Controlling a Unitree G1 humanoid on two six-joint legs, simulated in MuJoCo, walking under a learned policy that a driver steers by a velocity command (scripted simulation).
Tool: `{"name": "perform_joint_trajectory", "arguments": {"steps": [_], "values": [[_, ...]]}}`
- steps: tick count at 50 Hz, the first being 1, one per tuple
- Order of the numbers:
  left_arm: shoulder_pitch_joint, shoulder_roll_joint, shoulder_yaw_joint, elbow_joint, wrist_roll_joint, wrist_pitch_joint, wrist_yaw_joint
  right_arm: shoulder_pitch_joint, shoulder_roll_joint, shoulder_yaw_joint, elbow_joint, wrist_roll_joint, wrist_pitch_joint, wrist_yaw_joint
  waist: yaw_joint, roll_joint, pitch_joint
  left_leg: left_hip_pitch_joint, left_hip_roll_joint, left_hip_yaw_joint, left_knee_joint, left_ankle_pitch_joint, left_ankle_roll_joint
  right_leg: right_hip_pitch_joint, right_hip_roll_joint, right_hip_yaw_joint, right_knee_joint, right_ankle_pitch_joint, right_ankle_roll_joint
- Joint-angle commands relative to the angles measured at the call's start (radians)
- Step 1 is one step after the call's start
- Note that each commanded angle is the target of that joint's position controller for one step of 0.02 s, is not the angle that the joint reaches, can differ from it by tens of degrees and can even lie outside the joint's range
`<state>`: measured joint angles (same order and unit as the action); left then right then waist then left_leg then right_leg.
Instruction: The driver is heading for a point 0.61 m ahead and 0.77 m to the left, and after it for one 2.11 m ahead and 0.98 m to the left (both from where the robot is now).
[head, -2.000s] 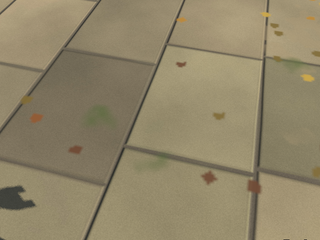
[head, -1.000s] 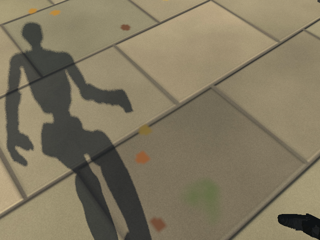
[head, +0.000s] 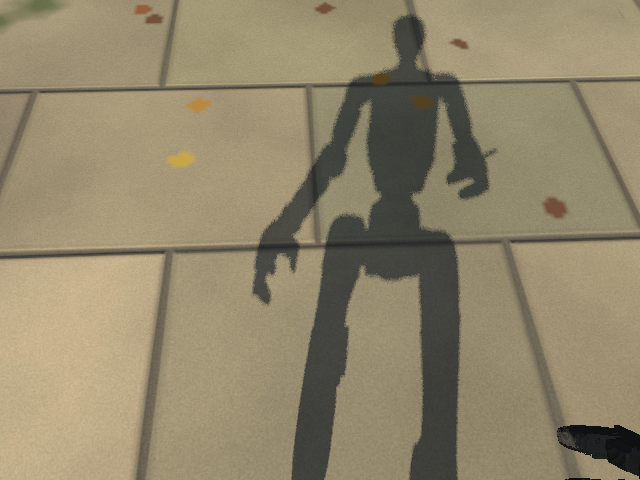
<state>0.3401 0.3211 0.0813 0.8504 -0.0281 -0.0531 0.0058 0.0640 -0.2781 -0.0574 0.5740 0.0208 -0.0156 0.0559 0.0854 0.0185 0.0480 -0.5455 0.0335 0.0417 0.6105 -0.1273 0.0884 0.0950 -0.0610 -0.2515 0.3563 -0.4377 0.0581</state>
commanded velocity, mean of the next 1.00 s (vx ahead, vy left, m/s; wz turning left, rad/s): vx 0.50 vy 0.00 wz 0.52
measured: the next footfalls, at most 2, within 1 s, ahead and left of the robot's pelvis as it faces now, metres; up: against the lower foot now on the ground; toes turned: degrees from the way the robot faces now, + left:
left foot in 0.02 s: +0.17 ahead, +0.10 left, +0.00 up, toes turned +3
right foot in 0.50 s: +0.49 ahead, -0.06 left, +0.00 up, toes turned +21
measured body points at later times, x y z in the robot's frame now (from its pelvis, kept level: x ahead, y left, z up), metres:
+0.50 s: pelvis +0.29 +0.01 +0.00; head +0.31 +0.03 +0.45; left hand +0.46 +0.31 -0.06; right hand +0.40 -0.27 -0.10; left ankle +0.14 +0.10 -0.72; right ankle +0.45 -0.07 -0.72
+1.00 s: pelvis +0.53 +0.13 +0.00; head +0.56 +0.16 +0.45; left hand +0.36 +0.37 -0.13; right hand +0.86 +0.07 -0.06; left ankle +0.58 +0.29 -0.72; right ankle +0.45 -0.07 -0.72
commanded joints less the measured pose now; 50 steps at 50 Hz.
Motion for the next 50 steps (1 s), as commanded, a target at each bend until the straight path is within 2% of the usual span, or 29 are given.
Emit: {"name": "perform_joint_trajectory", "arguments": {"steps": [1, 2, 3, 4, 5, 6, 7, 9, 11, 16, 18, 21, 23, 24, 25, 26, 27, 28, 29, 30, 32, 36, 38, 41, 44, 46, 48, 49, 50], "values": [[-0.048, 0.158, 0.027, -0.082, 0.014, -0.003, 0.015, 0.391, -0.242, -0.112, 0.031, 0.005, 0.008, -0.028, -0.263, -0.004, -0.228, 0.647, -0.019, -0.092, -0.065, 0.004, 0.114, -0.335, -0.146, 0.031, 0.588, 0.802, -0.087], [0.037, 0.011, -0.022, -0.148, 0.052, -0.027, 0.002, 0.34, -0.355, -0.12, 0.018, 0.012, -0.002, -0.035, -0.12, 0.272, -0.305, 0.926, 0.239, -0.673, -0.166, -0.178, 0.293, -0.775, 0.058, 0.117, 0.934, -0.13, -0.031], [-0.064, 0.094, -0.012, -0.159, 0.018, -0.063, -0.011, 0.371, -0.274, -0.095, -0.012, 0.007, -0.021, -0.027, -0.203, 0.157, -0.421, 0.958, 0.293, -0.874, -0.303, -0.314, 0.321, -0.876, 0.066, 0.337, 1.036, -0.156, -0.043], [-0.153, 0.139, 0.0, -0.188, -0.017, -0.08, -0.018, 0.341, -0.219, -0.077, 0.006, -0.002, -0.037, -0.023, -0.208, 0.104, -0.274, 0.863, 0.267, -0.732, -0.321, -0.236, 0.271, -0.948, 0.024, 0.337, 1.016, -0.053, -0.061], [-0.163, 0.123, -0.007, -0.187, -0.005, -0.09, -0.013, 0.288, -0.196, -0.068, 0.007, 0.0, -0.044, -0.024, -0.164, 0.036, -0.191, 0.718, 0.224, -0.612, -0.319, -0.132, 0.238, -0.906, -0.017, 0.334, 0.928, 0.035, -0.069], [-0.159, 0.123, -0.003, -0.176, 0.022, -0.09, -0.007, 0.221, -0.169, -0.059, -0.001, -0.004, -0.044, -0.026, -0.122, 0.008, -0.14, 0.588, 0.185, -0.523, -0.324, -0.019, 0.213, -0.839, -0.044, 0.334, 0.846, 0.083, -0.061], [-0.14, 0.131, 0.003, -0.169, 0.032, -0.081, -0.007, 0.18, -0.147, -0.049, -0.015, -0.015, -0.045, -0.029, -0.086, 0.025, -0.122, 0.499, 0.156, -0.468, -0.343, 0.069, 0.204, -0.771, -0.063, 0.341, 0.803, 0.118, -0.055], [-0.126, 0.113, 0.002, -0.165, 0.041, -0.059, -0.009, 0.162, -0.148, -0.048, -0.012, -0.016, -0.049, -0.038, -0.062, 0.032, -0.108, 0.407, 0.139, -0.426, -0.373, 0.169, 0.215, -0.72, -0.06, 0.326, 0.737, 0.144, -0.028], [-0.163, 0.084, -0.006, -0.176, 0.047, -0.045, -0.007, 0.185, -0.164, -0.052, 0.008, -0.012, -0.052, -0.051, -0.066, 0.021, -0.081, 0.34, 0.113, -0.366, -0.385, 0.22, 0.213, -0.715, -0.044, 0.308, 0.643, 0.21, 0.001], [-0.358, 0.037, -0.028, -0.223, 0.038, -0.049, -0.02, 0.258, -0.183, -0.057, 0.053, -0.002, -0.04, -0.072, -0.139, 0.051, -0.038, 0.279, 0.045, -0.307, -0.367, 0.097, 0.141, -0.635, 0.029, 0.299, 0.282, 0.509, 0.016], [-0.406, 0.047, -0.025, -0.24, 0.027, -0.056, -0.028, 0.293, -0.188, -0.059, 0.074, 0.003, -0.037, -0.073, -0.158, 0.058, -0.031, 0.294, 0.062, -0.347, -0.347, 0.05, 0.131, -0.599, 0.049, 0.308, 0.219, 0.539, 0.009], [-0.409, 0.081, -0.011, -0.249, 0.022, -0.065, -0.037, 0.313, -0.174, -0.056, 0.092, 0.008, -0.028, -0.077, -0.149, 0.078, -0.034, 0.385, 0.094, -0.435, -0.262, 0.019, 0.115, -0.579, 0.057, 0.339, 0.149, 0.462, -0.019], [-0.344, 0.099, 0.002, -0.237, 0.02, -0.073, -0.035, 0.297, -0.171, -0.058, 0.093, 0.005, -0.02, -0.079, -0.111, 0.113, -0.045, 0.41, 0.098, -0.475, -0.196, 0.062, 0.096, -0.498, 0.063, 0.327, 0.124, 0.373, -0.051], [-0.257, 0.115, 0.015, -0.216, 0.025, -0.077, -0.029, 0.286, -0.148, -0.05, 0.088, 0.003, -0.018, -0.078, -0.065, 0.11, -0.086, 0.396, 0.06, -0.458, -0.119, 0.113, 0.071, -0.371, 0.063, 0.31, 0.084, 0.38, -0.077], [-0.126, 0.155, 0.03, -0.203, 0.042, -0.082, -0.022, 0.279, -0.095, -0.03, 0.074, -0.006, -0.021, -0.073, -0.004, 0.058, -0.205, 0.312, 0.007, -0.4, 0.098, 0.075, 0.036, -0.136, -0.05, 0.402, 0.112, 0.369, -0.135], [0.008, 0.241, 0.053, -0.178, 0.061, -0.072, -0.016, 0.395, -0.038, -0.011, 0.053, 0.014, -0.027, -0.074, -0.014, -0.198, -0.374, -0.019, -0.132, -0.25, 0.449, -0.226, -0.048, 0.248, -0.285, 0.788, 0.069, 0.185, -0.289], [0.029, 0.192, 0.045, -0.166, 0.033, -0.063, -0.027, 0.421, -0.093, -0.013, 0.051, 0.019, -0.033, -0.076, -0.021, -0.317, -0.38, -0.198, -0.098, -0.237, 0.628, -0.471, -0.066, 0.283, -0.372, 1.063, -0.034, -0.058, -0.326], [-0.021, 0.117, 0.024, -0.179, 0.024, -0.057, -0.022, 0.339, -0.171, -0.035, 0.059, 0.021, -0.028, -0.074, -0.003, -0.196, -0.232, -0.258, -0.044, -0.241, 0.702, -0.388, -0.075, 0.158, -0.338, 0.948, -0.063, -0.144, -0.285], [-0.07, 0.091, 0.015, -0.185, 0.03, -0.047, -0.017, 0.263, -0.183, -0.039, 0.046, 0.01, -0.022, -0.075, -0.009, -0.121, -0.139, -0.244, -0.01, -0.197, 0.702, -0.313, -0.079, 0.029, -0.299, 0.802, -0.073, -0.053, -0.25], [-0.109, 0.071, 0.007, -0.178, 0.035, -0.042, -0.015, 0.221, -0.17, -0.041, 0.034, 0.0, -0.021, -0.073, -0.028, -0.096, -0.069, -0.22, 0.018, -0.184, 0.656, -0.26, -0.08, -0.088, -0.256, 0.691, -0.098, 0.064, -0.24], [-0.14, 0.048, -0.001, -0.166, 0.042, -0.047, -0.012, 0.227, -0.129, -0.04, 0.034, 0.007, -0.011, -0.064, -0.066, -0.137, -0.03, -0.14, 0.063, -0.17, 0.591, -0.205, -0.077, -0.208, -0.199, 0.54, -0.15, 0.193, -0.221], [-0.113, 0.083, 0.014, -0.126, 0.034, -0.063, -0.013, 0.179, -0.074, -0.025, 0.012, 0.0, -0.001, -0.06, -0.066, -0.099, -0.019, -0.17, 0.08, -0.155, 0.472, -0.112, -0.091, -0.217, -0.206, 0.393, -0.205, 0.38, -0.258], [-0.097, 0.098, 0.016, -0.107, 0.034, -0.062, -0.016, 0.149, -0.058, -0.018, 0.009, -0.003, -0.009, -0.054, -0.06, -0.08, -0.023, -0.166, 0.073, -0.153, 0.36, -0.023, -0.092, -0.192, -0.196, 0.331, -0.21, 0.455, -0.26], [-0.08, 0.116, 0.017, -0.084, 0.02, -0.051, -0.017, 0.051, -0.039, -0.004, -0.004, -0.005, -0.027, -0.035, -0.031, -0.074, 0.002, -0.102, 0.053, -0.096, 0.153, 0.11, -0.083, -0.192, -0.165, 0.235, -0.219, 0.492, -0.239], [-0.013, 0.146, 0.022, -0.046, 0.003, -0.037, -0.016, -0.047, -0.036, 0.004, -0.033, 0.0, -0.037, -0.017, -0.002, -0.074, 0.03, -0.072, 0.038, -0.054, 0.031, 0.117, -0.069, -0.138, -0.192, 0.222, -0.216, 0.491, -0.234], [0.011, 0.162, 0.025, -0.023, -0.006, -0.024, -0.015, -0.075, -0.054, -0.001, -0.049, -0.001, -0.039, -0.011, -0.011, -0.088, 0.036, -0.062, 0.024, -0.041, -0.02, 0.046, -0.046, -0.069, -0.223, 0.226, -0.185, 0.567, -0.224], [0.006, 0.183, 0.028, -0.01, -0.012, -0.011, -0.011, -0.022, -0.09, -0.017, -0.042, -0.009, -0.04, -0.01, -0.066, -0.115, -0.013, 0.065, -0.021, -0.003, -0.071, -0.02, -0.009, -0.03, -0.225, 0.199, -0.073, 0.834, -0.201], [-0.006, 0.182, 0.024, -0.006, -0.015, -0.005, -0.007, 0.102, -0.123, -0.038, -0.005, -0.013, -0.039, -0.014, -0.143, -0.11, -0.089, 0.254, -0.054, 0.025, -0.123, 0.024, 0.019, -0.06, -0.195, 0.156, 0.075, 0.97, -0.176], [0.002, 0.152, 0.01, -0.009, -0.003, -0.006, -0.002, 0.258, -0.179, -0.066, 0.045, -0.013, -0.035, -0.025, -0.212, -0.094, -0.187, 0.515, -0.042, -0.006, -0.107, 0.057, 0.047, -0.19, -0.15, 0.123, 0.276, 0.915, -0.139]]}}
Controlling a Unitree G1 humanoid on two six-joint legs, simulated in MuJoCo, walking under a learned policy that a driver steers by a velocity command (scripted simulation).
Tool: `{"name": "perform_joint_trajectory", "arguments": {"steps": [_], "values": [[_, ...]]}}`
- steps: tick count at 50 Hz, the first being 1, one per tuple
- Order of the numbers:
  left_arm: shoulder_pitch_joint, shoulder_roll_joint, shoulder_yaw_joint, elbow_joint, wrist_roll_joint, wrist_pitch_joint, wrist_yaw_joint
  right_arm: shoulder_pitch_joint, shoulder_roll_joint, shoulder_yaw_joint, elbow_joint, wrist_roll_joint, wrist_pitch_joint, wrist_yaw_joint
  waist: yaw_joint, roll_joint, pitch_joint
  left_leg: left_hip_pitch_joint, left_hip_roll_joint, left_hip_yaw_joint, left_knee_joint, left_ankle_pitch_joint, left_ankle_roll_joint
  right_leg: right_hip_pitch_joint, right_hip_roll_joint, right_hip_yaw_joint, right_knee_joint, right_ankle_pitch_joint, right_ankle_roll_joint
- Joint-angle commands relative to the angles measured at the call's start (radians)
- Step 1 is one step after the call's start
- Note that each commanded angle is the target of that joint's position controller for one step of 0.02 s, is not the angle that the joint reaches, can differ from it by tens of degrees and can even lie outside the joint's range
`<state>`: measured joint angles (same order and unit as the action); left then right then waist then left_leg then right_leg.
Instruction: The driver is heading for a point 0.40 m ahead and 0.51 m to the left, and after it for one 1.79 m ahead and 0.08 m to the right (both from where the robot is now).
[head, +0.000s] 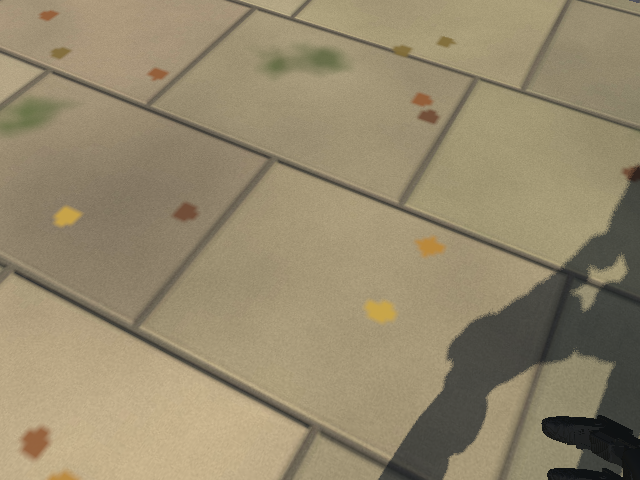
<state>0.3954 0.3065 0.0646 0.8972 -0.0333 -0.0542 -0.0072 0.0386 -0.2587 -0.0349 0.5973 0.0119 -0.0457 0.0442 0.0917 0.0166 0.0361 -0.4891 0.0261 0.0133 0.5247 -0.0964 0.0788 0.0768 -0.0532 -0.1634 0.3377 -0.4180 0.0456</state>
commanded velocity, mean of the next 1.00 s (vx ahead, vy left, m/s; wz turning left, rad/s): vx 0.30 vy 0.00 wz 0.35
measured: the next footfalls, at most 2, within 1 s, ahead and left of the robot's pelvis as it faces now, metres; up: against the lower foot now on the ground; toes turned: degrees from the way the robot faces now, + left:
right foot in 0.48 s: +0.46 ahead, -0.12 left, +0.00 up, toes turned +6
left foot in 0.94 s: +0.40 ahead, +0.14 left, +0.00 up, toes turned +24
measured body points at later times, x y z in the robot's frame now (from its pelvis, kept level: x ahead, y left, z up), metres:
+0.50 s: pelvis +0.28 -0.01 +0.00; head +0.31 -0.01 +0.45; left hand +0.49 +0.24 -0.08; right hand +0.30 -0.31 -0.12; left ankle +0.13 +0.11 -0.72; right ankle +0.42 -0.12 -0.73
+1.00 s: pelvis +0.37 +0.02 +0.01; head +0.39 +0.07 +0.46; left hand +0.39 +0.34 -0.12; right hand +0.63 -0.18 -0.07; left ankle +0.36 +0.13 -0.72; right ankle +0.42 -0.12 -0.70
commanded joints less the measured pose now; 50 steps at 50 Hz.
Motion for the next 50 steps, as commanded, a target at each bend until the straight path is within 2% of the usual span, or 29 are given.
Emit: {"name": "perform_joint_trajectory", "arguments": {"steps": [1, 2, 3, 4, 5, 6, 7, 10, 12, 15, 18, 20, 22, 24, 25, 26, 27, 28, 29, 30, 32, 36, 41, 44, 46, 47, 48, 49, 50], "values": [[-0.001, 0.071, -0.01, -0.104, 0.036, -0.02, 0.005, 0.42, -0.313, -0.113, 0.04, -0.02, 0.002, -0.031, -0.225, 0.11, -0.339, 0.866, 0.238, -0.377, 0.006, 0.011, 0.185, -0.55, -0.054, 0.015, 0.691, 0.455, -0.063], [0.017, 0.045, -0.024, -0.094, 0.029, -0.042, -0.002, 0.424, -0.296, -0.102, 0.043, -0.001, 0.001, -0.03, -0.202, 0.211, -0.467, 0.938, 0.376, -0.745, -0.162, -0.097, 0.289, -0.733, 0.063, 0.165, 0.92, -0.157, -0.042], [-0.068, 0.14, 0.004, -0.113, -0.005, -0.055, -0.009, 0.378, -0.228, -0.078, 0.042, -0.002, -0.006, -0.025, -0.216, 0.128, -0.343, 0.843, 0.341, -0.64, -0.192, -0.138, 0.243, -0.834, 0.003, 0.237, 0.984, -0.133, -0.055], [-0.14, 0.136, 0.003, -0.137, -0.018, -0.062, -0.01, 0.321, -0.194, -0.067, 0.044, -0.003, -0.011, -0.024, -0.195, 0.109, -0.215, 0.704, 0.293, -0.489, -0.205, -0.093, 0.207, -0.858, -0.039, 0.214, 0.954, -0.055, -0.067], [-0.16, 0.122, 0.002, -0.136, -0.002, -0.06, -0.005, 0.262, -0.161, -0.056, 0.048, -0.005, -0.016, -0.021, -0.158, 0.057, -0.135, 0.566, 0.248, -0.389, -0.234, -0.022, 0.183, -0.827, -0.073, 0.204, 0.884, 0.021, -0.064], [-0.149, 0.121, 0.008, -0.128, 0.014, -0.051, -0.004, 0.217, -0.13, -0.047, 0.045, -0.01, -0.023, -0.019, -0.122, 0.071, -0.099, 0.465, 0.215, -0.323, -0.268, 0.034, 0.169, -0.767, -0.098, 0.213, 0.827, 0.077, -0.058], [-0.12, 0.105, 0.006, -0.118, 0.016, -0.039, -0.006, 0.191, -0.122, -0.045, 0.044, -0.016, -0.027, -0.018, -0.093, 0.085, -0.086, 0.396, 0.199, -0.292, -0.306, 0.049, 0.168, -0.71, -0.107, 0.216, 0.808, 0.116, -0.049], [-0.126, 0.067, -0.001, -0.116, 0.024, -0.013, -0.003, 0.185, -0.141, -0.052, 0.071, -0.013, -0.049, -0.023, -0.065, 0.056, -0.049, 0.315, 0.191, -0.215, -0.375, 0.128, 0.189, -0.702, -0.107, 0.208, 0.724, 0.2, -0.018], [-0.211, 0.06, -0.004, -0.147, 0.038, -0.014, 0.001, 0.215, -0.153, -0.056, 0.095, -0.01, -0.05, -0.032, -0.084, 0.032, -0.013, 0.309, 0.173, -0.186, -0.39, 0.149, 0.186, -0.737, -0.102, 0.209, 0.594, 0.301, -0.002], [-0.33, 0.036, -0.015, -0.177, 0.036, -0.029, -0.01, 0.257, -0.177, -0.063, 0.124, -0.001, -0.04, -0.046, -0.121, 0.032, 0.014, 0.302, 0.133, -0.14, -0.388, 0.109, 0.152, -0.693, -0.055, 0.195, 0.358, 0.469, 0.004], [-0.42, 0.041, -0.018, -0.203, 0.026, -0.04, -0.025, 0.32, -0.2, -0.07, 0.158, 0.01, -0.032, -0.052, -0.152, 0.032, 0.027, 0.324, 0.152, -0.167, -0.361, 0.049, 0.139, -0.636, -0.017, 0.198, 0.241, 0.525, 0.003], [-0.436, 0.067, -0.011, -0.214, 0.028, -0.047, -0.031, 0.331, -0.199, -0.072, 0.174, 0.014, -0.023, -0.058, -0.141, 0.042, 0.033, 0.377, 0.17, -0.202, -0.298, 0.08, 0.117, -0.622, -0.006, 0.224, 0.177, 0.499, -0.016], [-0.396, 0.099, 0.002, -0.206, 0.041, -0.055, -0.031, 0.329, -0.208, -0.078, 0.181, 0.008, -0.007, -0.066, -0.115, 0.074, 0.002, 0.426, 0.167, -0.227, -0.189, 0.222, 0.08, -0.556, 0.018, 0.217, 0.143, 0.444, -0.042], [-0.239, 0.148, 0.026, -0.166, 0.056, -0.063, -0.02, 0.312, -0.178, -0.07, 0.165, 0.004, 0.004, -0.071, -0.04, 0.063, -0.115, 0.381, 0.074, -0.196, 0.034, 0.32, 0.016, -0.29, 0.013, 0.19, 0.102, 0.578, -0.088], [-0.119, 0.222, 0.041, -0.162, 0.077, -0.063, -0.011, 0.336, -0.11, -0.047, 0.128, -0.018, 0.004, -0.072, -0.015, -0.078, -0.285, 0.189, -0.018, -0.155, 0.327, 0.025, -0.036, 0.023, -0.184, 0.345, 0.197, 0.902, -0.158], [-0.098, 0.244, 0.046, -0.16, 0.068, -0.04, -0.013, 0.526, -0.035, -0.023, 0.141, -0.004, -0.001, -0.069, -0.071, -0.344, -0.467, -0.091, -0.122, -0.105, 0.653, -0.632, -0.097, 0.309, -0.435, 0.669, 0.175, 0.962, -0.328], [-0.109, 0.17, 0.03, -0.182, 0.053, -0.023, -0.013, 0.504, -0.149, -0.05, 0.16, 0.015, 0.003, -0.071, -0.04, -0.248, -0.474, -0.134, -0.072, -0.189, 0.761, -0.593, -0.107, 0.245, -0.393, 0.713, 0.106, 0.764, -0.316], [-0.165, 0.118, 0.015, -0.189, 0.045, -0.014, -0.006, 0.394, -0.196, -0.067, 0.137, 0.025, 0.015, -0.075, -0.034, -0.179, -0.327, -0.201, -0.033, -0.149, 0.783, -0.527, -0.113, 0.127, -0.356, 0.567, 0.078, 0.669, -0.28], [-0.222, 0.093, 0.007, -0.185, 0.045, -0.006, -0.001, 0.339, -0.19, -0.07, 0.127, 0.02, 0.033, -0.083, -0.052, -0.128, -0.231, -0.198, 0.003, -0.115, 0.756, -0.47, -0.124, -0.008, -0.311, 0.471, 0.05, 0.644, -0.263], [-0.268, 0.077, 0.003, -0.181, 0.049, -0.001, 0.002, 0.326, -0.181, -0.074, 0.121, 0.013, 0.053, -0.088, -0.079, -0.134, -0.167, -0.16, 0.034, -0.106, 0.722, -0.426, -0.131, -0.136, -0.285, 0.402, 0.018, 0.606, -0.259], [-0.329, 0.08, 0.007, -0.175, 0.066, -0.002, 0.004, 0.348, -0.136, -0.072, 0.117, 0.014, 0.087, -0.093, -0.121, -0.176, -0.109, -0.035, 0.048, -0.07, 0.652, -0.368, -0.138, -0.323, -0.242, 0.289, -0.065, 0.538, -0.259], [-0.353, 0.119, 0.026, -0.158, 0.054, -0.001, 0.021, 0.284, -0.104, -0.064, 0.073, 0.001, 0.096, -0.085, -0.118, -0.141, -0.126, 0.004, 0.071, -0.05, 0.462, -0.232, -0.132, -0.311, -0.272, 0.189, -0.101, 0.599, -0.286], [-0.36, 0.156, 0.039, -0.138, 0.034, 0.032, 0.027, 0.194, -0.122, -0.069, 0.033, 0.002, 0.105, -0.05, -0.094, -0.135, -0.116, 0.091, 0.057, 0.001, 0.262, -0.158, -0.1, -0.276, -0.283, 0.108, -0.097, 0.458, -0.257], [-0.357, 0.178, 0.047, -0.122, 0.013, 0.049, 0.023, 0.172, -0.136, -0.079, 0.014, -0.001, 0.113, -0.035, -0.103, -0.133, -0.096, 0.135, 0.04, 0.031, 0.123, -0.17, -0.065, -0.227, -0.3, 0.1, -0.034, 0.407, -0.215], [-0.303, 0.137, 0.034, -0.083, 0.003, 0.057, 0.016, 0.216, -0.148, -0.087, 0.035, -0.016, 0.106, -0.042, -0.122, -0.072, -0.102, 0.312, 0.0, 0.016, -0.075, -0.028, -0.016, -0.297, -0.232, 0.065, 0.097, 0.33, -0.138], [-0.263, 0.065, 0.009, -0.077, 0.034, 0.056, 0.003, 0.248, -0.227, -0.105, 0.036, -0.019, 0.101, -0.059, -0.107, 0.135, -0.129, 0.456, 0.149, -0.186, -0.171, 0.292, 0.036, -0.42, -0.13, -0.027, 0.315, 0.163, -0.049], [-0.271, 0.021, -0.013, -0.11, 0.066, 0.051, -0.004, 0.203, -0.255, -0.091, 0.004, -0.039, 0.094, -0.071, -0.081, 0.318, -0.148, 0.513, 0.357, -0.417, -0.167, 0.479, 0.208, -0.623, -0.012, -0.011, 0.523, -0.221, 0.031], [-0.321, 0.083, 0.007, -0.104, 0.046, 0.056, 0.003, 0.207, -0.184, -0.071, 0.019, -0.055, 0.074, -0.064, -0.133, 0.188, -0.19, 0.425, 0.359, -0.373, -0.173, 0.427, 0.265, -0.602, -0.035, 0.121, 0.648, -0.243, 0.036], [-0.321, 0.093, 0.012, -0.091, 0.024, 0.062, 0.003, 0.178, -0.143, -0.054, 0.041, -0.055, 0.055, -0.059, -0.112, 0.148, -0.169, 0.401, 0.296, -0.277, -0.178, 0.377, 0.222, -0.585, -0.045, 0.157, 0.666, -0.198, 0.028]]}}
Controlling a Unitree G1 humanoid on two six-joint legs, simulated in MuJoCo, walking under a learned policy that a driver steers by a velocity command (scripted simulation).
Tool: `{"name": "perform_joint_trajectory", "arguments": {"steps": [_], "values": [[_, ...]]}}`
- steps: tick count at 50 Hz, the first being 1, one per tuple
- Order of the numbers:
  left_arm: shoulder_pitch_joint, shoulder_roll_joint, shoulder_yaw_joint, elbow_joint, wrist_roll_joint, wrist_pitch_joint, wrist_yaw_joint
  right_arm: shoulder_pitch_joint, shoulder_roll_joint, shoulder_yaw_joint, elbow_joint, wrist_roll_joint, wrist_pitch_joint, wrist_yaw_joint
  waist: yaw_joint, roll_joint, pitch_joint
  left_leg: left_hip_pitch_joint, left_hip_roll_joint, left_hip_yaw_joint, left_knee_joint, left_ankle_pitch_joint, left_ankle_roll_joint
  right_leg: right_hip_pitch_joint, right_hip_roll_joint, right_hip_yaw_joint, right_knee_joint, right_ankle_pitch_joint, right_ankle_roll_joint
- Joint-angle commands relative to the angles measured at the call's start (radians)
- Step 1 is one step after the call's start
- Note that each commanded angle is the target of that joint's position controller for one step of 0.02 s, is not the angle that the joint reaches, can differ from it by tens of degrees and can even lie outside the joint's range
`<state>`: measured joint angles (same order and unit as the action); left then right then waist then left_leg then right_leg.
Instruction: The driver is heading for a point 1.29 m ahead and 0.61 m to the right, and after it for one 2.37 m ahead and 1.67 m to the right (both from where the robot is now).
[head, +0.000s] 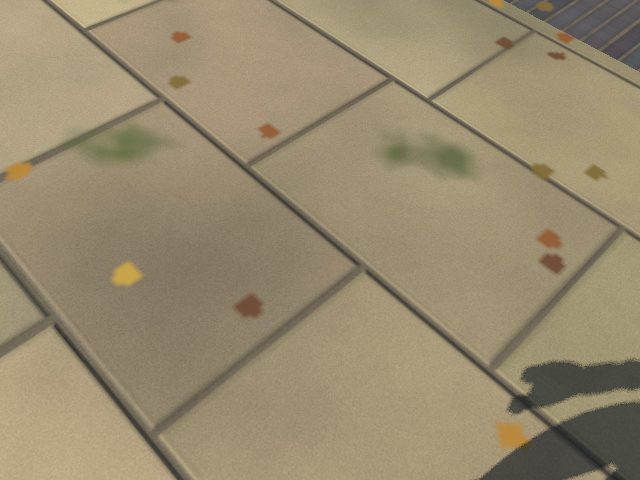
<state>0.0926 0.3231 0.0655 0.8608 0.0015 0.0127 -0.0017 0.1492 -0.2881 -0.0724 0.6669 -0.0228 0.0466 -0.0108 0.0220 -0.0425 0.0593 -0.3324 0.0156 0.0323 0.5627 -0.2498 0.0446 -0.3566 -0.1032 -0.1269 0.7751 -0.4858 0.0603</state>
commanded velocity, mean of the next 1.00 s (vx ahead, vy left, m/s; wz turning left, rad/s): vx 0.01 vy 0.00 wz -0.43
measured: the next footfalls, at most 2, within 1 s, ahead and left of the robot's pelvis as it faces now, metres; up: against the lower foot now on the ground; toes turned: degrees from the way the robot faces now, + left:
right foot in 0.40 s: +0.01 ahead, -0.12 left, +0.00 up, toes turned -15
left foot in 0.92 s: +0.14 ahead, +0.08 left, +0.00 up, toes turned -35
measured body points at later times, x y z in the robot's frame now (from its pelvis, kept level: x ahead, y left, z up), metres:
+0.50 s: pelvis +0.00 -0.03 +0.00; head +0.03 -0.06 +0.45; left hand +0.16 +0.24 -0.10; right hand +0.10 -0.34 -0.12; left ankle +0.01 +0.11 -0.68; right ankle -0.03 -0.10 -0.73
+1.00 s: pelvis +0.03 +0.00 +0.01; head +0.07 -0.01 +0.45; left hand +0.32 +0.18 -0.10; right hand +0.00 -0.32 -0.09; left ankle +0.10 +0.10 -0.73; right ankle -0.05 -0.09 -0.69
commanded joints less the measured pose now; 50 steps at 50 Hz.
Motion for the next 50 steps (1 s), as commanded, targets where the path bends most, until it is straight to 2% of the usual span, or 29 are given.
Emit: {"name": "perform_joint_trajectory", "arguments": {"steps": [1, 2, 3, 5, 9, 15, 18, 19, 20, 21, 22, 23, 24, 25, 26, 27, 29, 32, 36, 39, 42, 44, 45, 46, 47, 48, 49, 50], "values": [[0.009, 0.065, 0.012, -0.028, -0.016, 0.002, 0.002, 0.024, -0.104, -0.014, -0.014, -0.013, -0.05, -0.002, -0.023, 0.184, -0.182, 0.244, 0.264, -0.232, -0.216, 0.475, 0.204, -0.15, 0.001, 0.134, 0.208, -0.082, 0.008], [0.021, 0.075, 0.017, -0.006, -0.01, 0.009, 0.01, -0.011, -0.09, -0.008, -0.004, -0.007, -0.059, -0.003, -0.019, 0.181, -0.166, 0.227, 0.253, -0.192, -0.216, 0.501, 0.181, -0.132, 0.004, 0.15, 0.204, -0.028, 0.014], [0.043, 0.081, 0.022, 0.009, -0.01, 0.014, 0.014, -0.035, -0.085, -0.003, 0.008, -0.009, -0.064, -0.008, -0.002, 0.182, -0.158, 0.186, 0.241, -0.146, -0.214, 0.557, 0.174, -0.082, 0.018, 0.161, 0.213, 0.016, 0.022], [0.05, 0.085, 0.024, 0.01, -0.019, 0.016, 0.019, -0.069, -0.097, -0.006, 0.019, -0.011, -0.066, -0.019, 0.008, 0.176, -0.15, 0.186, 0.23, -0.097, -0.212, 0.554, 0.172, -0.057, 0.037, 0.151, 0.174, 0.062, 0.029], [0.007, 0.073, 0.021, -0.022, -0.024, 0.028, 0.022, -0.054, -0.133, -0.022, 0.05, 0.003, -0.045, -0.04, -0.036, 0.157, -0.129, 0.245, 0.287, -0.122, -0.215, 0.474, 0.207, -0.091, 0.037, 0.119, 0.123, 0.029, 0.028], [0.025, 0.059, 0.022, -0.049, -0.024, 0.043, 0.005, -0.092, -0.14, -0.035, 0.071, 0.007, -0.029, -0.043, -0.031, 0.156, -0.118, 0.253, 0.326, -0.1, -0.207, 0.468, 0.209, -0.049, 0.036, 0.074, 0.042, 0.015, -0.005], [0.072, 0.055, 0.026, -0.047, -0.024, 0.047, -0.012, -0.126, -0.151, -0.041, 0.079, 0.024, -0.023, -0.045, 0.006, 0.164, -0.134, 0.238, 0.316, -0.049, -0.15, 0.466, 0.166, 0.046, 0.059, 0.032, -0.111, 0.107, -0.042], [0.109, 0.055, 0.029, -0.036, -0.022, 0.047, -0.017, -0.137, -0.15, -0.043, 0.085, 0.034, -0.019, -0.046, 0.029, 0.163, -0.138, 0.21, 0.298, -0.015, -0.106, 0.424, 0.13, 0.112, 0.078, 0.011, -0.222, 0.202, -0.066], [0.129, 0.082, 0.039, -0.034, -0.014, 0.046, -0.016, -0.098, -0.134, -0.044, 0.108, 0.043, -0.016, -0.044, 0.032, 0.111, -0.126, 0.154, 0.249, 0.038, -0.021, 0.283, 0.058, 0.182, 0.079, 0.062, -0.349, 0.344, -0.106], [0.146, 0.181, 0.063, -0.046, -0.011, 0.042, 0.001, -0.073, -0.095, -0.038, 0.106, 0.015, -0.017, -0.038, 0.002, -0.116, -0.125, -0.052, 0.143, 0.139, 0.212, 0.02, -0.047, 0.318, -0.097, 0.332, -0.417, 0.667, -0.189], [0.169, 0.261, 0.074, -0.059, 0.015, 0.025, -0.002, -0.198, -0.066, -0.025, 0.038, -0.004, -0.023, -0.044, 0.046, -0.275, -0.106, -0.295, -0.037, 0.075, 0.418, -0.443, -0.112, 0.349, -0.302, 0.649, -0.448, 0.894, -0.398], [0.161, 0.231, 0.067, -0.071, 0.034, -0.003, -0.007, -0.23, -0.094, -0.036, 0.036, 0.003, -0.024, -0.045, 0.063, -0.12, -0.151, -0.319, -0.023, -0.065, 0.583, -0.466, -0.109, 0.344, -0.299, 0.633, -0.465, 0.824, -0.443], [0.107, 0.21, 0.061, -0.08, 0.024, -0.023, -0.004, -0.203, -0.11, -0.043, 0.052, 0.025, -0.024, -0.041, 0.025, -0.084, -0.129, -0.334, -0.002, -0.098, 0.614, -0.368, -0.095, 0.332, -0.243, 0.537, -0.464, 0.752, -0.391], [0.052, 0.19, 0.06, -0.092, 0.002, -0.03, 0.005, -0.17, -0.119, -0.05, 0.079, 0.029, -0.024, -0.046, -0.004, -0.04, -0.106, -0.343, 0.013, -0.103, 0.592, -0.278, -0.094, 0.322, -0.183, 0.469, -0.455, 0.68, -0.329], [0.021, 0.154, 0.049, -0.1, -0.018, -0.03, 0.014, -0.16, -0.138, -0.056, 0.091, 0.021, -0.024, -0.053, -0.014, -0.038, -0.096, -0.348, 0.023, -0.112, 0.562, -0.216, -0.1, 0.321, -0.162, 0.446, -0.453, 0.673, -0.295], [0.024, 0.136, 0.041, -0.103, -0.022, -0.026, 0.022, -0.151, -0.132, -0.058, 0.098, 0.017, -0.028, -0.053, -0.02, -0.047, -0.107, -0.311, 0.014, -0.11, 0.563, -0.169, -0.108, 0.303, -0.136, 0.422, -0.452, 0.699, -0.284], [0.056, 0.135, 0.04, -0.103, -0.015, -0.019, 0.03, -0.131, -0.112, -0.055, 0.108, 0.024, -0.037, -0.05, -0.017, -0.049, -0.133, -0.289, -0.005, -0.106, 0.534, -0.111, -0.121, 0.325, -0.114, 0.407, -0.448, 0.725, -0.287], [0.083, 0.154, 0.046, -0.103, -0.017, -0.011, 0.035, -0.144, -0.096, -0.049, 0.109, 0.029, -0.045, -0.051, -0.001, -0.063, -0.123, -0.285, -0.014, -0.113, 0.392, -0.082, -0.137, 0.346, -0.098, 0.425, -0.447, 0.658, -0.283], [0.064, 0.176, 0.054, -0.115, -0.017, -0.001, 0.036, -0.155, -0.101, -0.045, 0.109, 0.031, -0.054, -0.042, 0.011, -0.1, -0.094, -0.206, -0.025, -0.125, 0.235, -0.065, -0.149, 0.274, -0.078, 0.475, -0.454, 0.494, -0.281], [0.044, 0.184, 0.056, -0.126, -0.014, 0.006, 0.03, -0.146, -0.114, -0.045, 0.11, 0.034, -0.067, -0.031, 0.015, -0.116, -0.093, -0.132, -0.04, -0.13, 0.155, -0.082, -0.144, 0.23, -0.071, 0.526, -0.436, 0.487, -0.285], [0.015, 0.181, 0.054, -0.141, -0.017, 0.014, 0.027, -0.113, -0.127, -0.046, 0.116, 0.038, -0.084, -0.017, 0.004, -0.128, -0.113, -0.057, -0.056, -0.131, 0.059, -0.097, -0.129, 0.234, -0.065, 0.587, -0.39, 0.59, -0.277], [-0.018, 0.172, 0.048, -0.156, -0.027, 0.021, 0.032, -0.052, -0.131, -0.048, 0.133, 0.04, -0.095, -0.006, -0.035, -0.127, -0.129, 0.04, -0.059, -0.122, -0.103, -0.006, -0.11, 0.23, -0.037, 0.613, -0.341, 0.627, -0.245], [-0.029, 0.161, 0.043, -0.164, -0.032, 0.025, 0.037, -0.012, -0.141, -0.052, 0.146, 0.039, -0.099, -0.003, -0.058, -0.113, -0.132, 0.126, -0.042, -0.117, -0.226, 0.124, -0.093, 0.197, -0.003, 0.603, -0.307, 0.571, -0.207], [0.006, 0.121, 0.031, -0.17, -0.024, 0.024, 0.04, 0.014, -0.194, -0.063, 0.149, 0.025, -0.096, -0.006, -0.044, -0.016, -0.167, 0.254, 0.093, -0.222, -0.255, 0.23, -0.045, 0.107, 0.054, 0.544, -0.2, 0.389, -0.155], [0.08, 0.071, 0.02, -0.174, -0.016, 0.017, 0.036, -0.037, -0.266, -0.071, 0.133, 0.007, -0.084, -0.016, 0.039, 0.261, -0.159, 0.344, 0.284, -0.446, -0.239, 0.516, 0.083, -0.086, 0.225, 0.359, -0.006, -0.043, -0.092], [0.084, 0.152, 0.043, -0.174, -0.017, 0.012, 0.035, -0.023, -0.224, -0.06, 0.127, -0.018, -0.082, -0.011, 0.007, 0.286, -0.158, 0.294, 0.398, -0.555, -0.245, 0.564, 0.221, -0.167, 0.219, 0.302, 0.223, -0.221, -0.048], [0.103, 0.209, 0.065, -0.158, -0.022, 0.015, 0.033, -0.059, -0.175, -0.043, 0.109, -0.008, -0.084, -0.012, 0.02, 0.203, -0.136, 0.264, 0.371, -0.474, -0.241, 0.513, 0.228, -0.177, 0.169, 0.305, 0.348, -0.157, -0.027], [0.105, 0.206, 0.071, -0.145, -0.025, 0.024, 0.033, -0.099, -0.142, -0.035, 0.102, 0.006, -0.082, -0.015, 0.029, 0.176, -0.109, 0.244, 0.299, -0.367, -0.234, 0.435, 0.182, -0.187, 0.15, 0.285, 0.392, -0.086, -0.011]]}}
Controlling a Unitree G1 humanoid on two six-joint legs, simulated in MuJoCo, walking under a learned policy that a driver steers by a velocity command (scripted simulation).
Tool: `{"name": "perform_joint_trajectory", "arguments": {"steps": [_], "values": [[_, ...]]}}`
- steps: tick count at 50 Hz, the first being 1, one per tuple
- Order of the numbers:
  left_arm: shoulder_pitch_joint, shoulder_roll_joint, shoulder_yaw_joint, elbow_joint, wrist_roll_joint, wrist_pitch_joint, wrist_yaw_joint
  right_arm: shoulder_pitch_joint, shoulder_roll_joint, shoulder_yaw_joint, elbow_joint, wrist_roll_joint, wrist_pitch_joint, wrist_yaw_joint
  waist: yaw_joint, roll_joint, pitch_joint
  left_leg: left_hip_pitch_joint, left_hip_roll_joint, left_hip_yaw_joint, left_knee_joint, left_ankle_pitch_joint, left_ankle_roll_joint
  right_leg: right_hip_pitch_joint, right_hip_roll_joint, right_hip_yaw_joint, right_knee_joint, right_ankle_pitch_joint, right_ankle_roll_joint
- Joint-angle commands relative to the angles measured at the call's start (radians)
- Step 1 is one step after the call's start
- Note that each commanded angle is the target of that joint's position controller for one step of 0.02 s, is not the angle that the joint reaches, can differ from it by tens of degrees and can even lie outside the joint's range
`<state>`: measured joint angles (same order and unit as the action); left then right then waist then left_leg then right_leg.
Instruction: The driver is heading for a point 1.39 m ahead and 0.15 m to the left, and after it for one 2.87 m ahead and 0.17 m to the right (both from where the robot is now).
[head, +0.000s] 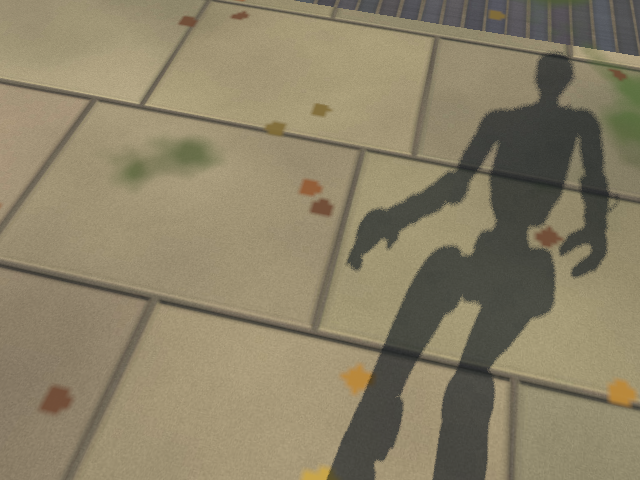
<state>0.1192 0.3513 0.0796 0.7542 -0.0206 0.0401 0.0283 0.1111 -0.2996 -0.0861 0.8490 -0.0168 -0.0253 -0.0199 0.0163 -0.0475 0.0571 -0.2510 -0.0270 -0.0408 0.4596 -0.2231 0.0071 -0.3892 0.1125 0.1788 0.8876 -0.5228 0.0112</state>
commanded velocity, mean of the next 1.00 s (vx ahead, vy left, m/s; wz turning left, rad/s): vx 0.15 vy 0.00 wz -0.14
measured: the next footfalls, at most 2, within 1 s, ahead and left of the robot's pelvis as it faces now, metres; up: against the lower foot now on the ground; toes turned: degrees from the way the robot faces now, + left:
right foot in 0.30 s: +0.03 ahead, -0.14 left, +0.00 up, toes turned -4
left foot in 0.82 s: +0.16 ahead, +0.10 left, +0.00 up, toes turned -3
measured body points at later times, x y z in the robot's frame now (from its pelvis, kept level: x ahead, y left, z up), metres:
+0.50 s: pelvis +0.01 -0.04 +0.00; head +0.02 -0.06 +0.45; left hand +0.18 +0.20 -0.10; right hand +0.08 -0.33 -0.13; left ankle +0.02 +0.11 -0.74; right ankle -0.01 -0.14 -0.74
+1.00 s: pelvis +0.14 +0.02 +0.01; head +0.15 +0.04 +0.46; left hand +0.27 +0.28 -0.12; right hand +0.14 -0.26 -0.11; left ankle +0.12 +0.10 -0.74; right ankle +0.12 -0.14 -0.66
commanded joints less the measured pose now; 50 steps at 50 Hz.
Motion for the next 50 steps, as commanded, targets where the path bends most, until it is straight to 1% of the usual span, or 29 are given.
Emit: {"name": "perform_joint_trajectory", "arguments": {"steps": [1, 2, 5, 8, 11, 13, 14, 15, 16, 17, 18, 21, 23, 25, 26, 28, 30, 32, 35, 38, 40, 41, 42, 43, 44, 45, 47, 48, 50], "values": [[0.076, 0.152, 0.054, -0.029, 0.0, 0.006, 0.007, -0.07, -0.117, -0.015, -0.084, 0.012, -0.007, -0.008, 0.025, 0.172, -0.09, 0.155, 0.294, -0.236, -0.134, 0.335, 0.193, -0.166, -0.07, -0.026, 0.297, 0.005, 0.054], [0.066, 0.124, 0.046, -0.034, 0.001, 0.012, 0.006, -0.061, -0.117, -0.01, -0.078, 0.018, -0.005, -0.011, 0.012, 0.18, -0.074, 0.149, 0.279, -0.206, -0.138, 0.345, 0.196, -0.173, -0.069, -0.031, 0.304, 0.04, 0.068], [0.017, 0.074, 0.026, -0.064, -0.005, 0.008, 0.002, -0.007, -0.133, -0.009, -0.054, 0.011, 0.006, -0.019, -0.026, 0.209, -0.082, 0.193, 0.259, -0.144, -0.147, 0.386, 0.22, -0.154, -0.071, -0.08, 0.175, 0.068, 0.083], [-0.005, 0.046, 0.007, -0.077, 0.007, 0.003, -0.002, -0.016, -0.161, -0.012, -0.048, 0.015, 0.012, -0.015, -0.04, 0.217, -0.111, 0.202, 0.273, -0.116, -0.134, 0.409, 0.223, -0.049, -0.108, -0.118, -0.023, 0.062, 0.082], [0.009, 0.054, 0.003, -0.069, 0.006, 0.003, -0.01, -0.014, -0.184, -0.014, -0.036, 0.023, 0.019, -0.003, -0.044, 0.233, -0.116, 0.161, 0.28, -0.107, -0.118, 0.442, 0.217, 0.08, -0.107, -0.175, -0.204, 0.11, 0.066], [0.072, 0.049, 0.005, -0.036, 0.009, 0.004, -0.016, -0.029, -0.174, -0.006, -0.027, 0.038, 0.023, 0.001, -0.004, 0.213, -0.11, 0.117, 0.259, -0.086, -0.073, 0.404, 0.182, 0.207, -0.091, -0.211, -0.441, 0.292, 0.031], [0.086, 0.061, 0.008, -0.029, 0.013, 0.005, -0.017, 0.006, -0.15, 0.004, -0.009, 0.042, 0.02, 0.004, 0.003, 0.186, -0.104, 0.068, 0.236, -0.07, -0.049, 0.337, 0.133, 0.297, -0.096, -0.193, -0.566, 0.402, 0.002], [0.095, 0.109, 0.015, -0.035, 0.018, 0.007, -0.011, 0.049, -0.108, 0.02, -0.001, 0.019, 0.011, 0.011, -0.018, 0.07, -0.146, -0.016, 0.184, -0.02, 0.035, 0.191, 0.051, 0.432, -0.207, -0.052, -0.57, 0.609, -0.034], [0.047, 0.159, 0.016, -0.056, 0.032, 0.011, -0.003, 0.088, -0.052, 0.036, -0.006, -0.014, 0.0, 0.017, -0.078, -0.149, -0.155, -0.103, 0.087, 0.068, 0.101, -0.139, -0.034, 0.421, -0.374, 0.116, -0.525, 0.799, -0.144], [0.023, 0.085, -0.005, -0.056, 0.047, -0.004, -0.015, 0.013, -0.082, 0.032, -0.016, -0.006, 0.004, 0.008, -0.026, -0.129, -0.152, -0.036, 0.089, 0.031, 0.114, -0.244, -0.06, 0.294, -0.407, 0.145, -0.552, 0.672, -0.235], [-0.017, 0.054, -0.015, -0.052, 0.048, -0.02, -0.023, -0.01, -0.104, 0.027, -0.018, 0.004, 0.008, 0.004, -0.039, -0.097, -0.111, -0.019, 0.091, 0.03, 0.096, -0.182, -0.063, 0.268, -0.353, 0.108, -0.561, 0.563, -0.219], [-0.022, 0.067, -0.015, -0.02, 0.037, -0.046, -0.022, -0.002, -0.117, 0.029, 0.006, -0.003, 0.016, -0.007, -0.04, -0.113, -0.075, 0.043, 0.1, 0.007, -0.03, 0.086, -0.061, 0.238, -0.264, 0.038, -0.555, 0.456, -0.122], [0.008, 0.046, -0.024, -0.003, 0.039, -0.045, -0.021, 0.031, -0.145, 0.026, 0.038, 0.005, 0.013, -0.001, -0.03, -0.041, -0.066, 0.084, 0.103, 0.018, -0.038, 0.122, -0.05, 0.213, -0.219, -0.005, -0.558, 0.405, -0.087], [0.018, 0.051, -0.025, 0.015, 0.037, -0.045, -0.021, 0.02, -0.126, 0.03, 0.056, 0.006, 0.009, 0.001, -0.026, -0.002, -0.052, 0.084, 0.099, 0.02, -0.055, 0.129, -0.051, 0.228, -0.203, -0.018, -0.538, 0.433, -0.078], [0.03, 0.056, -0.023, 0.025, 0.032, -0.043, -0.017, 0.026, -0.12, 0.031, 0.067, 0.005, 0.008, 0.0, -0.021, -0.003, -0.073, 0.083, 0.084, 0.036, -0.047, 0.079, -0.053, 0.247, -0.199, -0.019, -0.545, 0.362, -0.086], [0.055, 0.097, -0.008, 0.035, 0.02, -0.033, -0.011, 0.011, -0.107, 0.032, 0.073, 0.018, 0.004, -0.001, 0.004, -0.039, -0.044, -0.009, 0.035, 0.097, 0.05, -0.098, -0.049, 0.251, -0.227, 0.054, -0.601, 0.049, -0.137], [0.102, 0.127, 0.004, 0.047, 0.013, -0.035, -0.01, -0.044, -0.105, 0.033, 0.046, 0.033, -0.01, 0.002, 0.037, -0.097, 0.039, -0.174, 0.033, 0.092, 0.173, -0.203, -0.019, 0.251, -0.338, 0.23, -0.706, -0.194, -0.218], [0.143, 0.119, 0.008, 0.059, 0.016, -0.061, -0.008, -0.078, -0.12, 0.026, 0.024, 0.048, -0.034, 0.012, 0.051, -0.127, 0.074, -0.324, 0.089, 0.016, 0.347, -0.304, 0.022, 0.305, -0.423, 0.337, -0.75, -0.148, -0.27], [0.111, 0.095, 0.01, 0.045, -0.001, -0.083, -0.009, -0.059, -0.119, 0.025, 0.033, 0.052, -0.064, 0.036, 0.023, -0.056, 0.045, -0.369, 0.136, 0.004, 0.314, -0.271, 0.053, 0.382, -0.407, 0.247, -0.739, 0.015, -0.25], [0.07, 0.12, 0.02, 0.032, -0.007, -0.08, -0.018, -0.004, -0.094, 0.035, 0.067, 0.041, -0.074, 0.054, -0.017, -0.052, -0.013, -0.095, 0.083, 0.085, 0.131, -0.067, 0.033, 0.243, -0.319, 0.072, -0.703, 0.174, -0.209], [0.076, 0.095, 0.014, 0.036, -0.004, -0.076, -0.025, 0.135, -0.11, 0.023, 0.131, 0.037, -0.067, 0.051, -0.08, -0.034, -0.054, 0.177, 0.017, 0.137, 0.059, 0.061, 0.012, 0.083, -0.271, 0.002, -0.606, 0.189, -0.178], [0.083, 0.058, 0.0, 0.04, 0.004, -0.081, -0.028, 0.22, -0.133, 0.011, 0.154, 0.044, -0.062, 0.043, -0.121, -0.011, -0.071, 0.291, 0.031, 0.102, 0.039, 0.029, 0.026, 0.008, -0.236, -0.04, -0.502, 0.207, -0.145], [0.068, -0.019, -0.025, 0.023, 0.02, -0.089, -0.033, 0.327, -0.208, -0.007, 0.164, 0.041, -0.062, 0.031, -0.16, 0.176, -0.093, 0.382, 0.226, -0.174, -0.1, -0.117, 0.097, -0.107, -0.135, -0.152, -0.166, 0.155, -0.069], [0.071, -0.027, -0.026, -0.031, 0.007, -0.11, -0.024, 0.378, -0.304, -0.022, 0.167, 0.026, -0.07, 0.04, -0.148, 0.373, -0.131, 0.447, 0.421, -0.642, -0.283, -0.355, 0.255, -0.306, -0.025, -0.147, 0.118, -0.07, -0.031], [0.086, 0.051, -0.008, -0.017, -0.023, -0.123, -0.02, 0.292, -0.234, -0.001, 0.145, 0.023, -0.083, 0.044, -0.116, 0.233, -0.065, 0.394, 0.437, -0.662, -0.308, -0.495, 0.274, -0.385, -0.1, -0.053, 0.258, -0.041, -0.049], [0.084, 0.082, -0.001, -0.014, -0.033, -0.131, -0.024, 0.223, -0.178, 0.014, 0.119, 0.027, -0.091, 0.044, -0.09, 0.203, 0.008, 0.347, 0.397, -0.551, -0.308, -0.47, 0.236, -0.432, -0.149, -0.059, 0.277, 0.068, -0.071], [0.079, 0.074, 0.005, 0.003, -0.009, -0.135, -0.023, 0.157, -0.136, 0.029, 0.092, 0.018, -0.095, 0.048, -0.059, 0.146, 0.039, 0.285, 0.319, -0.366, -0.314, -0.229, 0.184, -0.401, -0.214, -0.089, 0.218, 0.231, -0.073], [0.075, 0.065, 0.006, 0.005, 0.001, -0.131, -0.028, 0.157, -0.117, 0.037, 0.09, 0.013, -0.092, 0.047, -0.051, 0.149, 0.032, 0.255, 0.282, -0.284, -0.322, -0.117, 0.164, -0.353, -0.231, -0.1, 0.184, 0.286, -0.066], [0.06, 0.033, 0.001, 0.0, 0.008, -0.123, -0.037, 0.191, -0.118, 0.039, 0.098, 0.015, -0.088, 0.043, -0.054, 0.146, 0.017, 0.255, 0.249, -0.186, -0.33, 0.089, 0.165, -0.335, -0.232, -0.136, 0.133, 0.361, -0.04]]}}
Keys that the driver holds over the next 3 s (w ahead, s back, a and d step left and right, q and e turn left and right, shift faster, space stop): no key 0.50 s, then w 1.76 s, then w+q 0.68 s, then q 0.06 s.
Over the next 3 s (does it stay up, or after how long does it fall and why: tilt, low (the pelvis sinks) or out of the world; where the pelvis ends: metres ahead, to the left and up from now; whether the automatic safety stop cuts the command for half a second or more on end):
stays up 1.25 -0.01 -0.02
